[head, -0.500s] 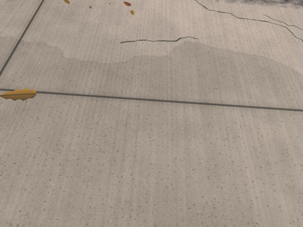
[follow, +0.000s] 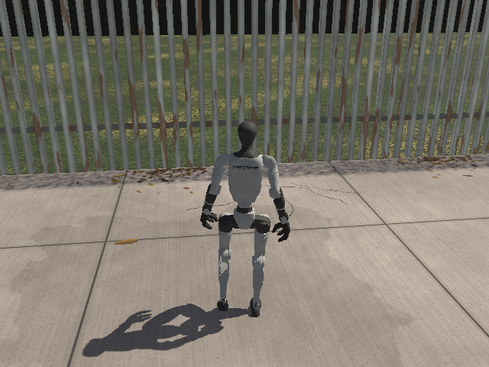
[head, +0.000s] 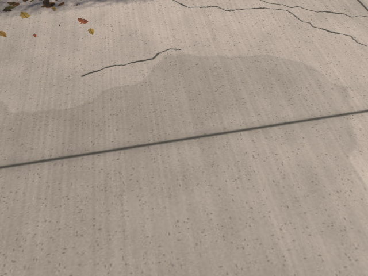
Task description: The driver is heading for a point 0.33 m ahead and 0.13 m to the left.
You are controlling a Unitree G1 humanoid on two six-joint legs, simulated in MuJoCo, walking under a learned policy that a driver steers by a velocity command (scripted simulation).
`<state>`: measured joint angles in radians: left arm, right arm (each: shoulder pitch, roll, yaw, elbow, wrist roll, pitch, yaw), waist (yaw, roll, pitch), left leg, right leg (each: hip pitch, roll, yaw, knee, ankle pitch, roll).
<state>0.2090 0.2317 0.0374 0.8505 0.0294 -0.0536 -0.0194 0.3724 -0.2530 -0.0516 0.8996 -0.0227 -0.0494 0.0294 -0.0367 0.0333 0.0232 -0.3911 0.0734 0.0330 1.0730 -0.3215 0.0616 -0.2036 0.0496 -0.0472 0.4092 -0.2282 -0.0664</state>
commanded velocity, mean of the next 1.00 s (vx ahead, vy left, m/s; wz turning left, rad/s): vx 0.23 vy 0.00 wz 0.12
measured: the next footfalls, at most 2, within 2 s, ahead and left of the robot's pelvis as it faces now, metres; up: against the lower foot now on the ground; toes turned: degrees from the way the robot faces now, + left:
left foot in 0.36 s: +0.36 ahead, +0.10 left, +0.00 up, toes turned +11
right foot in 0.82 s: +0.40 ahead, -0.08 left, +0.00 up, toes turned +9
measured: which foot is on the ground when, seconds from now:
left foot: up 0.00-0.34, down 0.36-1.00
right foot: down 0.00-0.34, up 0.36-0.80, down 0.82-1.00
